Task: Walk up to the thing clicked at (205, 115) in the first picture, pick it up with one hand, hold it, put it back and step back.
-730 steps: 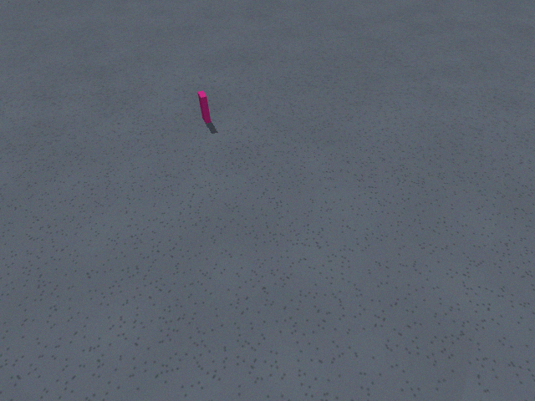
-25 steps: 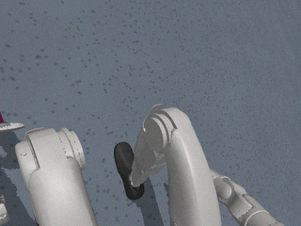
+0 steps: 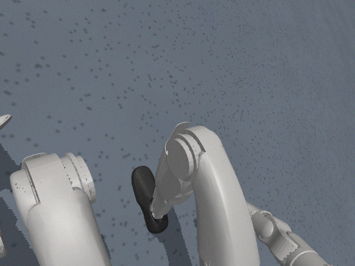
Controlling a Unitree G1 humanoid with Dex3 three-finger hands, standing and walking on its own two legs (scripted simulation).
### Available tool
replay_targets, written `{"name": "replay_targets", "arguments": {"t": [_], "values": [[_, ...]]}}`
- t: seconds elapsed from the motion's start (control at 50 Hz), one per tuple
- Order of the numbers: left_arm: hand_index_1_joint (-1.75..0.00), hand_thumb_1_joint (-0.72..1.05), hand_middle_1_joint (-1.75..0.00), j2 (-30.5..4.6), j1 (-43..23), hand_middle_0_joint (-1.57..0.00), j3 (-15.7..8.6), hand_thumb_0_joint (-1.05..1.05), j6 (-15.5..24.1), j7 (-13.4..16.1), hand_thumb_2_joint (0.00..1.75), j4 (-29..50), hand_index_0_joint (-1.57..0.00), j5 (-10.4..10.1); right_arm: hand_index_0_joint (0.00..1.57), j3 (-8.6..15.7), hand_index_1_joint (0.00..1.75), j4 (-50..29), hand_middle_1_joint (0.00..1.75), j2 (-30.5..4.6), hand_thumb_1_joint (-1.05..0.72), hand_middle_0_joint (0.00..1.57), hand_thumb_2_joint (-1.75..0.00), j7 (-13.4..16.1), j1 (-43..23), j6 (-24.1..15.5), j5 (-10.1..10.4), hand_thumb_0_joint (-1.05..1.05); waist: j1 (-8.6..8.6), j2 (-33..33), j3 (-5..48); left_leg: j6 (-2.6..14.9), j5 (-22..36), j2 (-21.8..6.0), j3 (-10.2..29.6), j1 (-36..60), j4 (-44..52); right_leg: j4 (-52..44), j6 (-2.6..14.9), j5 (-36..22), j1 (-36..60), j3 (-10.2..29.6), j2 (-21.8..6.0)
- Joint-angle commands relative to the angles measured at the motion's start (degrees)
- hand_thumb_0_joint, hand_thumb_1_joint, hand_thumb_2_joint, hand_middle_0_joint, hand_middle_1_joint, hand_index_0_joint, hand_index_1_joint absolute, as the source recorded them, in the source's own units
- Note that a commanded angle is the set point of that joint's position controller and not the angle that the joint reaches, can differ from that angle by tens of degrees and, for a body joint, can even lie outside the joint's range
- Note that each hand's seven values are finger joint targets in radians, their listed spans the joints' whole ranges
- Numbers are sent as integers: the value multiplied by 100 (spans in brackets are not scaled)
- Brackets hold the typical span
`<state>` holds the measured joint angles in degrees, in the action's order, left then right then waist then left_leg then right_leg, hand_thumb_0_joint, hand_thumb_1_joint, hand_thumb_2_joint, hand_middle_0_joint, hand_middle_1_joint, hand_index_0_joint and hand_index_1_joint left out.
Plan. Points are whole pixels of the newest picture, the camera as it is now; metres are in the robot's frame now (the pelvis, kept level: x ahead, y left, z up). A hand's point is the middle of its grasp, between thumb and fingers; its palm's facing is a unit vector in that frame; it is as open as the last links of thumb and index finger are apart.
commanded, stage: close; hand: left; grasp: from the side
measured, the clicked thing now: out of the picture +0.44 +0.28 -0.19
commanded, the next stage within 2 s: settle in 1.22 s
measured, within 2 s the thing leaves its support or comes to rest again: leaves its support in 1.58 s
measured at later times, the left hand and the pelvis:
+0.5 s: hand out of the picture +0.43 +0.27 -0.17, palm faces +0.36 -0.93 -0.01, open 11.7 cm; pelvis +0.00 +0.00 +0.00, yaw +0 degrees
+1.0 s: hand out of the picture +0.42 +0.27 -0.17, palm faces +0.37 -0.93 +0.00, open 11.5 cm; pelvis +0.00 +0.00 +0.00, yaw +0 degrees
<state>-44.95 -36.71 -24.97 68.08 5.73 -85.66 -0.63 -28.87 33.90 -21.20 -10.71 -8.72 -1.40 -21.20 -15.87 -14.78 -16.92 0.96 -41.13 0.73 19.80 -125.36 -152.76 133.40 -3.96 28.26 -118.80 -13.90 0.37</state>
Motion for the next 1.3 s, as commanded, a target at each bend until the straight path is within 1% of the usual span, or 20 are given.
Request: {"name": "replay_targets", "arguments": {"t": [0.0,0.12,0.18,0.32,0.42,0.46,0.62,0.68,0.7,0.74,0.78,0.94,0.96,1.04,1.08,1.12,1.14,1.2,1.26,1.28], "values": [[-42,28,-42,-777,-1170,-43,10,0,351,1,50,716,-42,22,20,721,30,-76,30,-2099,-85,20,-89,114,143,53,-8,0,-586,2978,2965,-250,380,-315,-297,1991,2290,-671,404,-284,1504,-551,266],[-50,31,-50,-712,-1274,-51,42,0,314,32,57,716,-50,78,20,740,30,-98,30,-2113,-86,20,-89,101,145,86,-16,0,-638,3078,2836,-276,354,-322,-270,1981,2360,-647,409,-261,1415,-586,249],[-53,34,-53,-709,-1147,-54,-68,0,316,68,60,750,-53,42,20,759,30,-91,30,-2128,-85,20,-89,83,212,97,-18,0,-591,3103,2997,-291,504,-317,-271,2125,2355,-646,402,-366,1519,-572,236],[-62,32,-61,-714,-1312,-61,67,0,289,56,67,790,-60,45,20,749,30,-60,30,-2078,-86,20,-89,77,172,100,-13,0,-655,2945,3004,-219,383,-276,-386,1842,2220,-740,399,-299,1577,-536,275],[-67,38,-67,-799,-1083,-65,-74,0,290,55,72,749,-65,17,20,727,30,-26,30,-2094,-85,20,-89,85,270,109,-30,0,-567,2995,3223,-241,681,-281,-388,2005,2196,-691,399,-510,1787,-545,276],[-69,34,-69,-714,-1197,-67,-23,0,279,60,72,762,-66,23,20,753,30,-63,30,-2109,-86,20,-89,87,211,121,3,0,-616,2964,3013,-248,522,-299,-326,1966,2257,-678,410,-374,1567,-558,255],[-75,32,-75,-901,-949,-73,-228,0,248,16,78,888,-73,-16,20,779,30,-105,30,-2102,-86,20,-89,104,142,124,14,0,-451,3033,2998,-235,413,-301,-417,1866,2267,-703,412,-267,1617,-533,268],[-77,36,-77,-644,-977,-76,-105,0,258,-5,79,921,-76,-4,20,800,30,-120,30,-2126,-86,20,-89,97,125,139,13,0,-554,3166,2988,-313,594,-346,-271,2159,2377,-593,425,-364,1460,-587,228],[-80,35,-80,-800,-973,-79,-158,0,237,3,81,922,-78,30,20,795,30,-80,30,-2134,-86,20,-89,104,184,149,7,0,-515,3192,2995,-304,591,-344,-283,2135,2368,-594,423,-382,1482,-587,241],[-83,33,-82,-669,-949,-80,-5,0,214,-16,83,938,-80,49,20,814,30,-106,30,-2135,-86,20,-89,98,128,152,4,0,-554,3114,2977,-289,485,-328,-310,2064,2345,-628,420,-314,1461,-585,246],[-86,31,-86,-771,-920,-83,-130,0,210,-10,86,1023,-83,-10,20,796,30,-97,30,-2096,-87,20,-89,96,168,141,14,0,-486,3061,3048,-247,436,-307,-374,1955,2286,-677,415,-295,1582,-548,261],[-96,36,-95,-515,-842,-92,13,0,258,-13,95,931,-91,-76,20,821,30,-119,30,-2140,-86,20,-89,66,97,100,43,0,-536,2959,2903,-266,414,-306,-287,1962,2336,-629,408,-280,1496,-582,226],[-97,33,-96,-633,-849,-93,-98,0,251,-2,95,896,-93,-78,20,810,30,-133,30,-2113,-86,20,-89,70,72,93,52,0,-490,2858,2907,-241,340,-305,-300,1866,2305,-659,408,-219,1472,-567,240],[-99,34,-98,-571,-822,-94,-85,0,289,-25,97,920,-94,-127,20,798,30,-131,30,-2116,-86,20,-89,70,99,93,36,0,-486,2861,2933,-233,323,-288,-354,1832,2271,-712,403,-204,1554,-560,253],[-100,34,-100,-739,-850,-95,-134,0,267,-19,98,985,-95,-77,20,809,30,-134,30,-2110,-86,20,-89,76,117,89,34,0,-445,2957,2964,-231,317,-301,-380,1895,2263,-706,416,-190,1545,-524,260],[-101,33,-101,-548,-799,-96,-44,0,275,-24,99,854,-96,-106,20,788,30,-114,30,-2112,-86,20,-89,65,83,92,39,0,-479,2851,2826,-234,115,-299,-326,1782,2341,-722,407,-33,1470,-575,250],[-101,32,-101,-793,-789,-97,-233,0,295,3,99,944,-97,-115,20,797,30,-134,30,-2147,-86,20,-89,74,43,77,35,0,-416,2919,2860,-236,133,-304,-335,1807,2327,-688,405,-64,1489,-587,257],[-104,37,-104,-736,-698,-99,-205,0,289,-17,102,895,-99,-101,20,776,30,-131,30,-2113,-86,20,-89,88,98,84,25,0,-416,2963,3052,-257,479,-307,-325,1992,2274,-627,423,-293,1570,-572,261],[-109,36,-108,-643,-731,-104,-185,0,277,-7,106,812,-104,-122,20,784,30,-110,30,-2145,-87,20,-89,92,88,87,19,0,-507,2882,2905,-253,411,-300,-334,1890,2279,-663,393,-282,1585,-602,259],[-109,35,-108,-710,-714,-103,-177,0,287,-14,106,862,-102,-106,20,780,30,-125,30,-2132,-86,20,-89,88,65,84,21,0,-438,2894,2906,-244,363,-304,-339,1857,2287,-666,412,-235,1540,-588,263]]}}
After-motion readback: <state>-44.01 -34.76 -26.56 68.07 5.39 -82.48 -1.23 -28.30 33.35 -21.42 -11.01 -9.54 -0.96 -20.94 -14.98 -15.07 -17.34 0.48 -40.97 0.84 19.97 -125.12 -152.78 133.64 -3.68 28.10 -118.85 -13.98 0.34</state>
